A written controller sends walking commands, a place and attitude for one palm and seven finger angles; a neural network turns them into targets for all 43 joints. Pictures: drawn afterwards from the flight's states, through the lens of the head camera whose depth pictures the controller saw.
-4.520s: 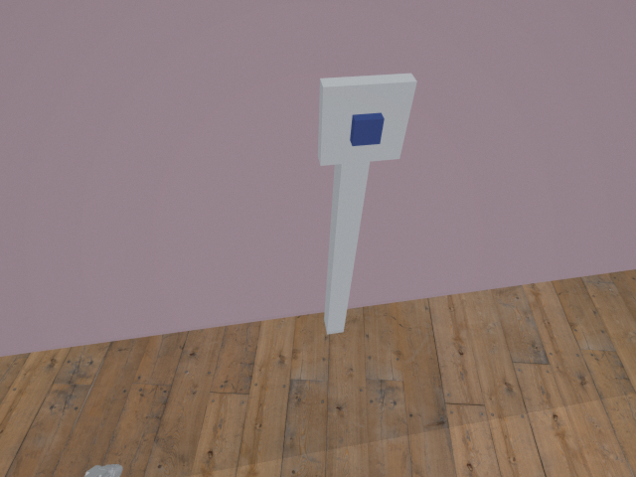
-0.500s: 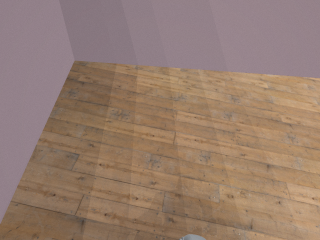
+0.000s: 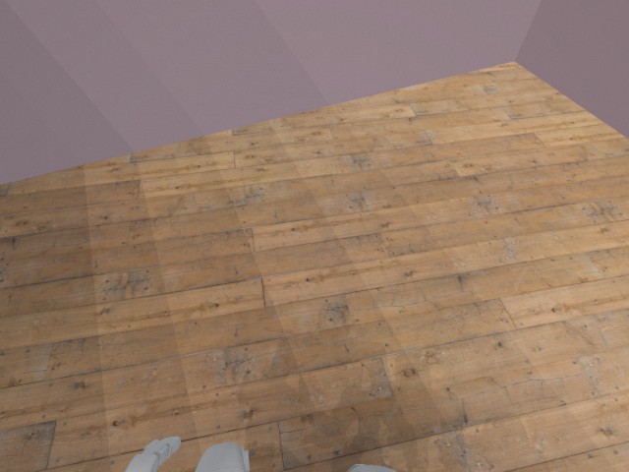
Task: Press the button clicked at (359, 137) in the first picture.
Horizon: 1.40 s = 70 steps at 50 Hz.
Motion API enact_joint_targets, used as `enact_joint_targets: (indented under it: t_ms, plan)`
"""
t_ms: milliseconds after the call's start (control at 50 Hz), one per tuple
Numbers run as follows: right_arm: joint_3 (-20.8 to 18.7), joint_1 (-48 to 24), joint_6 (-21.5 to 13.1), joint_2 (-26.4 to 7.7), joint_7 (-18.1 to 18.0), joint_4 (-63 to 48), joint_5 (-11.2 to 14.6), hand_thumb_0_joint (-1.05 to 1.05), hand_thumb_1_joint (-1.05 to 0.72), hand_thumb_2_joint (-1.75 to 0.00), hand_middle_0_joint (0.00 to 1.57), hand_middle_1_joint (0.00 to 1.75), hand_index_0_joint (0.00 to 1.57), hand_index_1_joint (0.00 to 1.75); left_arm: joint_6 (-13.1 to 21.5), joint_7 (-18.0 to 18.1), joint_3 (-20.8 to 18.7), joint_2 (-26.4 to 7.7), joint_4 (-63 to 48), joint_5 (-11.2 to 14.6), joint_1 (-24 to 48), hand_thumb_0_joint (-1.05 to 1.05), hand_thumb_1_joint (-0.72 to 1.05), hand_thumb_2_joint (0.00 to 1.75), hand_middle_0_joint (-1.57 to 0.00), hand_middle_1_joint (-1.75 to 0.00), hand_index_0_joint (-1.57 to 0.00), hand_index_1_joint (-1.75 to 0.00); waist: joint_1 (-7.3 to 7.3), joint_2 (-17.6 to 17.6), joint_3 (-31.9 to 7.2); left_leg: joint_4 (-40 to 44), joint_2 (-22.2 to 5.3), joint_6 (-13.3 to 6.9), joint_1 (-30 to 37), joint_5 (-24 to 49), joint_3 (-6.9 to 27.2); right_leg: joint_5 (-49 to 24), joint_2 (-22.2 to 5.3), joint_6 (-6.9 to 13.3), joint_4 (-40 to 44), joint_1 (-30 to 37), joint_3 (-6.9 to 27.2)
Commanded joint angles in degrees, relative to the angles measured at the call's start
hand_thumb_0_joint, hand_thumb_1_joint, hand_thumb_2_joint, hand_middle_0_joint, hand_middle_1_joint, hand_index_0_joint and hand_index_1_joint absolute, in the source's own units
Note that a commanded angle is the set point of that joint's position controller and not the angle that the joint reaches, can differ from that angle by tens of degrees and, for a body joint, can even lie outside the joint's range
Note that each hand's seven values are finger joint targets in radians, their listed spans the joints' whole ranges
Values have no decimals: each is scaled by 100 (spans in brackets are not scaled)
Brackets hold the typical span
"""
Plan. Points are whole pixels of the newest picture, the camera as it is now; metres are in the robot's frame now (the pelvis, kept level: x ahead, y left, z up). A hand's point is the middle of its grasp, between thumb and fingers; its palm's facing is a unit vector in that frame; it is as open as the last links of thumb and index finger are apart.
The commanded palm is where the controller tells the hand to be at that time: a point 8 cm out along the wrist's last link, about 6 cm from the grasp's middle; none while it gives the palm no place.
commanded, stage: walk to a spot facing it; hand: left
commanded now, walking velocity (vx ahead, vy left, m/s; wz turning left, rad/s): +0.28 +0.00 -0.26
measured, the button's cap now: out of the picture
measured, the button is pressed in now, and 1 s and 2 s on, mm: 0 0 0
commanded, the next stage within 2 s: turn to face it in 0.10 s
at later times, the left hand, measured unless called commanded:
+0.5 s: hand out of the picture +0.13 +0.24 -0.18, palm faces +0.07 -0.99 -0.15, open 7.4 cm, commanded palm none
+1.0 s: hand (156, 402) +0.24 +0.23 -0.12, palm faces +0.28 -0.91 -0.29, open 7.4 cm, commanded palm none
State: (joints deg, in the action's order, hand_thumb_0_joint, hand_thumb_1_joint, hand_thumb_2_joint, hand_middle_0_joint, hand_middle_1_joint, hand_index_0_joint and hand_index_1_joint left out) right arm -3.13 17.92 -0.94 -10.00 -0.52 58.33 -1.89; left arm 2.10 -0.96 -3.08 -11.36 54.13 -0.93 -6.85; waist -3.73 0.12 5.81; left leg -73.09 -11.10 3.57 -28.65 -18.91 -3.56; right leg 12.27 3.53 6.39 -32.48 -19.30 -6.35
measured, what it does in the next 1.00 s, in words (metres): walks ahead, turning left: left foot, then right foot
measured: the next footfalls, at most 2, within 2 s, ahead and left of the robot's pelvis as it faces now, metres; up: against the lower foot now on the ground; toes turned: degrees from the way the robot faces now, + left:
left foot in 0.36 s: +0.24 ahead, +0.15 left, +0.00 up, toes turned +2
right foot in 0.86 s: +0.22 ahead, -0.10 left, +0.00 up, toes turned +11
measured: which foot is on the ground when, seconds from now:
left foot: up 0.00-0.34, down 0.36-0.86, up 0.88-1.00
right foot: down 0.00-0.38, up 0.40-0.84, down 0.86-1.00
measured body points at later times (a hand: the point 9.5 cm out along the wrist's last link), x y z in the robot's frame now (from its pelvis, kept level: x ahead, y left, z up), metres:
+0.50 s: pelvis +0.15 +0.06 +0.01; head +0.17 +0.09 +0.46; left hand +0.13 +0.29 -0.16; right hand +0.25 -0.16 -0.12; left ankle +0.20 +0.15 -0.73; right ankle +0.10 -0.06 -0.67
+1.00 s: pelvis +0.17 +0.01 +0.01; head +0.19 -0.01 +0.46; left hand +0.22 +0.28 -0.10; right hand +0.27 -0.24 -0.14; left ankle +0.15 +0.14 -0.65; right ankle +0.18 -0.10 -0.73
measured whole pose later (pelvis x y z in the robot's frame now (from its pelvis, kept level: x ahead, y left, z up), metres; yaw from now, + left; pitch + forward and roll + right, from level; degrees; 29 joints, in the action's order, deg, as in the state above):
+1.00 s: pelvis +0.17 +0.01 +0.01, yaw +17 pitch +0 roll +2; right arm -6.5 15.0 4.2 -14.3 1.1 54.8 -1.7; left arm -0.3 1.6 -2.8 -10.9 50.4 -1.1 -8.5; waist -3.0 -2.0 2.3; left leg -62.7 1.5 3.2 -31.2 -22.8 0.5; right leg 17.7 -3.5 0.4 -29.0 -11.0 -4.9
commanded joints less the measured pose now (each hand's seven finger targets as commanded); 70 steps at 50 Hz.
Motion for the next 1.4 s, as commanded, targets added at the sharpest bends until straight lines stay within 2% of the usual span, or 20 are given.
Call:
enact_joint_targets:
  t_ms: [0, 180, 300, 340, 360, 420, 540, 660, 780, 800, 840, 860, 940, 1140, 1200, 1220, 1240, 1260, 1300, 1380]
  plan:
    - [-96, 457, -12, -400, -9, -312, -21, 0, -90, -90, 20, 30, 20, 30, 143, 91, -243, -795, -169, -30, -484, 0, 90, 90, -20, -30, -20, -30, 112, 424, -568, 681, 36, 72, -165, 525, 73, -392, -1408, 460, 1959, -52, 1573]
    - [-54, -1301, -141, -375, 82, -941, 28, 0, -90, -90, 20, 30, 20, 30, 207, 152, -216, -741, 93, -43, -1438, 0, 90, 90, -20, -30, -20, -30, 643, 353, -448, 2631, 409, 47, -558, 460, 137, -1551, -1639, 600, 1651, 1227, 2125]
    - [71, -531, -232, -381, 1, -317, 87, 0, -90, -90, 20, 30, 20, 30, 162, 253, -69, -509, 495, 19, -1539, 0, 90, 90, -20, -30, -20, -30, 309, 431, -838, 4805, 875, -251, 1764, 1664, -28, -3109, -1179, -108, 382, 1395, 1138]
    - [-59, 236, -230, -1106, -53, -98, 36, 0, -90, -90, 20, 30, 20, 30, 126, 271, 37, -153, 533, 60, -1951, 0, 90, 90, -20, -30, -20, -30, 171, -1054, -1482, 4582, -830, -1218, 3676, 4828, 1602, 149, -467, -631, -1456, -313, 361]
    - [-25, 214, -144, -1132, -92, -75, 106, 0, -90, -90, 20, 30, 20, 30, 106, 302, 101, -181, 505, 42, -1823, 0, 90, 90, -20, -30, -20, -30, 204, -1458, -1364, 5035, -1247, -1634, 3304, 5197, 2109, 2288, -397, -776, -2390, -558, 417]
    - [37, -499, -57, -866, -122, -224, 84, 0, -90, -90, 20, 30, 20, 30, -83, 273, -23, -312, 479, -16, -1247, 0, 90, 90, -20, -30, -20, -30, 367, -777, -491, 5487, -717, -1516, 1756, 3413, 1882, 1864, -762, -862, -2799, -637, 667]
    - [-156, -529, 52, -971, -75, -436, 67, 0, -90, -90, 20, 30, 20, 30, -296, 250, -172, -207, 207, -38, -1079, 0, 90, 90, -20, -30, -20, -30, 395, -725, -729, 5771, -203, -1340, 1343, 1605, 1829, 1080, -701, -993, -2526, -618, 551]
    - [-315, -197, 127, -1143, -70, -521, 29, 0, -90, -90, 20, 30, 20, 30, -300, 249, -244, -284, -294, -13, -342, 0, 90, 90, -20, -30, -20, -30, 190, -913, -855, 5502, -118, -1418, 1707, 1904, 2450, 1274, -544, -1038, -1838, -747, 631]
    - [-434, -387, 220, -1272, -36, -742, 46, 0, -90, -90, 20, 30, 20, 30, -261, 289, -250, -433, -441, 80, -639, 0, 90, 90, -20, -30, -20, -30, 417, -987, -1140, 5020, 277, -1139, 1264, 2280, 2726, 664, -259, -937, 140, 693, 577]
    - [-432, -459, 233, -1179, -15, -801, 82, 0, -90, -90, 20, 30, 20, 30, -237, 314, -280, -563, -415, 82, -849, 0, 90, 90, -20, -30, -20, -30, 535, -795, -1169, 4867, 462, -910, 748, 1723, 2625, 195, -406, -881, 970, 1438, 642]
    - [-356, -443, 220, -596, 34, -1066, 123, 0, -90, -90, 20, 30, 20, 30, -191, 365, -417, -1441, -525, -61, -904, 0, 90, 90, -20, -30, -20, -30, 637, 1634, -942, 2777, 1639, -74, -1158, -1165, 654, 203, -2989, 33, 1964, 2311, 2831]
    - [-432, -485, 246, -914, 38, -1103, 44, 0, -90, -90, 20, 30, 20, 30, -225, 365, -395, -1473, -673, -29, -678, 0, 90, 90, -20, -30, -20, -30, 583, 1136, -822, 1638, 1318, -117, -819, -1362, 735, 10, -3359, 354, 1910, 1331, 2643]
    - [-372, -410, 381, -751, 166, -836, 39, 0, -90, -90, 20, 30, 20, 30, -133, 315, -194, -845, -778, -22, -51, 0, 90, 90, -20, -30, -20, -30, 183, 980, -179, 359, 940, 48, -725, -301, 424, -1625, -2182, 8, 1393, 810, 878]
    - [-191, -1415, 358, -750, 236, -1196, 107, 0, -90, -90, 20, 30, 20, 30, -216, 288, -312, -1364, -578, -85, -908, 0, 90, 90, -20, -30, -20, -30, 667, 1429, -551, 2758, 974, 14, 308, -533, -269, -2869, -2385, -22, 737, 1469, 241]
    - [-218, -1015, 288, -912, 202, -1161, 95, 0, -90, -90, 20, 30, 20, 30, -246, 258, -356, -1431, -546, -45, -854, 0, 90, 90, -20, -30, -20, -30, 419, 1205, -876, 4171, 1135, -111, 1256, 261, -449, -2952, -2281, -345, -85, 1411, -132]
    - [-292, -602, 238, -1200, 194, -1071, 69, 0, -90, -90, 20, 30, 20, 30, -260, 238, -349, -1357, -569, -2, -875, 0, 90, 90, -20, -30, -20, -30, 190, 719, -1213, 4880, 921, -258, 2309, 1246, -176, -2571, -2188, -604, -1032, 853, -297]
    - [-470, -172, 174, -1910, 155, -1029, 32, 0, -90, -90, 20, 30, 20, 30, -270, 185, -293, -1020, -788, 44, -885, 0, 90, 90, -20, -30, -20, -30, -64, -1100, -1631, 4915, -598, -981, 3689, 3457, 1761, 360, -1425, -1071, -2444, -876, -505]
    - [-526, 268, 208, -2262, 146, -912, 132, 0, -90, -90, 20, 30, 20, 30, -294, 205, -160, -828, -1022, -1, -496, 0, 90, 90, -20, -30, -20, -30, -257, -1579, -1655, 4847, -1419, -1565, 3702, 5219, 2354, 2594, -1121, -1169, -3337, -1560, -19]
    - [-472, -16, 172, -1995, 9, -897, 98, 0, -90, -90, 20, 30, 20, 30, -349, 259, -207, -824, -953, 13, -160, 0, 90, 90, -20, -30, -20, -30, -205, -1391, -1347, 4884, -1048, -1623, 2972, 4186, 2170, 2148, -1190, -1166, -3716, -1781, 556]
    - [-324, -1172, 172, -1597, 22, -1202, 61, 0, -90, -90, 20, 30, 20, 30, -397, 132, -253, -831, -655, 0, -653, 0, 90, 90, -20, -30, -20, -30, 335, -1147, -817, 5150, -134, -1162, 1637, 2560, 1337, 1237, -994, -1168, -2997, -932, 459]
